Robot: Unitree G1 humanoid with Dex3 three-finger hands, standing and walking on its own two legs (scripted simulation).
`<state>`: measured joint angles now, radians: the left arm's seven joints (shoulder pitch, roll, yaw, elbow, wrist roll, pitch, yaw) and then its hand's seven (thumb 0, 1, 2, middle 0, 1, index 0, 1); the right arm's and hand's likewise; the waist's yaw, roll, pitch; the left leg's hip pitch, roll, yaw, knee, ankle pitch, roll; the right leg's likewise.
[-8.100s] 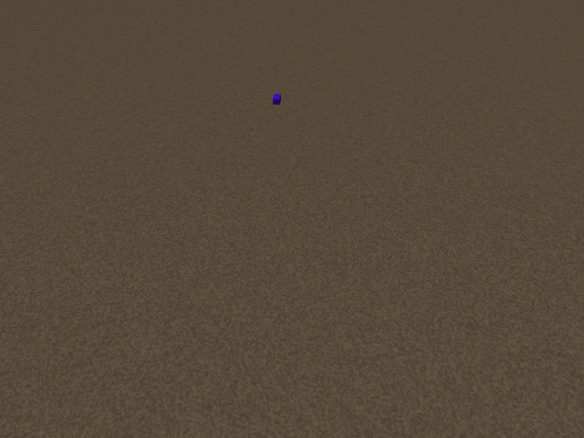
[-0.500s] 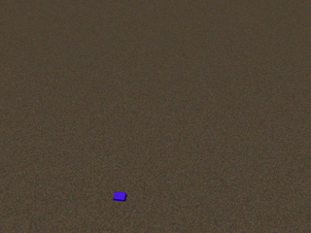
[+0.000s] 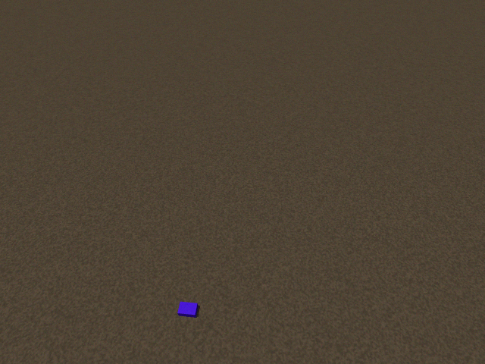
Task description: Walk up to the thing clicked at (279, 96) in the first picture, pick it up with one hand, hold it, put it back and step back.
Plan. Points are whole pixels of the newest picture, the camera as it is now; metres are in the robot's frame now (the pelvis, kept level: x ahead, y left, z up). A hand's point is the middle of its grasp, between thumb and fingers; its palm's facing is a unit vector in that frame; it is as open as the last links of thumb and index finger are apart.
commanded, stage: stand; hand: left
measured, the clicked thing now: (188, 309) +0.47 +0.24 -0.77
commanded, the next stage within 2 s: none
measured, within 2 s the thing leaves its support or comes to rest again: neither
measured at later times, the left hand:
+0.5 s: hand out of the picture +0.08 +0.24 -0.16, palm faces -0.03 -0.94 -0.34, open 7.4 cm
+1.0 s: hand out of the picture +0.07 +0.24 -0.16, palm faces -0.03 -0.94 -0.34, open 7.4 cm
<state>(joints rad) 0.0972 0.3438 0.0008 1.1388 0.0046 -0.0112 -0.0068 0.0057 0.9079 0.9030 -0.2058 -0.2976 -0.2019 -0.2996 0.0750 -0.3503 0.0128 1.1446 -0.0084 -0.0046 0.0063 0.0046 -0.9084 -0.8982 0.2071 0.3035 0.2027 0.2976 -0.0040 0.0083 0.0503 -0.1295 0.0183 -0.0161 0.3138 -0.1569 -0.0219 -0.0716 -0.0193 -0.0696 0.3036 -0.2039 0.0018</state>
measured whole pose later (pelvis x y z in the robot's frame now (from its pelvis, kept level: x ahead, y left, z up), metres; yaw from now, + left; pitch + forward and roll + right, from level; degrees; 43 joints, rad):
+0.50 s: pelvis +0.00 -0.01 +0.00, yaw +0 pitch -2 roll +0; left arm 0.10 0.35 0.00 1.13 0.00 -0.01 -0.01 0.01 0.91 0.90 -0.21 -0.30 -0.20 -0.30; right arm 0.09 -0.35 0.02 1.14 -0.01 0.00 0.00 0.00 -0.91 -0.90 0.21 0.30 0.20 0.30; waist -0.01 0.01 0.05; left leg -0.12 0.03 -0.02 0.31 -0.16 -0.03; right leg -0.06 -0.01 -0.07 0.30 -0.21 -0.01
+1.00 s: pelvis +0.00 -0.01 +0.00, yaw -1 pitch -2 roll +0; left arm 0.12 0.35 0.00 1.13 0.01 -0.01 -0.01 0.01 0.91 0.90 -0.21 -0.30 -0.20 -0.30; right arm 0.11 -0.35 0.02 1.14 -0.01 0.00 0.00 0.00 -0.91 -0.90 0.21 0.30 0.20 0.30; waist 0.00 0.01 0.05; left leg -0.12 0.04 -0.01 0.31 -0.16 -0.04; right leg -0.07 0.00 -0.07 0.30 -0.20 -0.01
